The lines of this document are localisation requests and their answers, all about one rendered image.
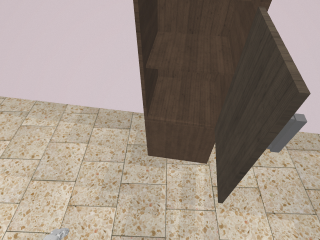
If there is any robot left hand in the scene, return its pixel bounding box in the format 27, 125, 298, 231
43, 228, 70, 240

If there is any cupboard door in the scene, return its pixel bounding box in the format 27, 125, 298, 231
214, 6, 311, 203

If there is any handle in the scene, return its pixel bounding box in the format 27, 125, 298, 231
267, 113, 307, 153

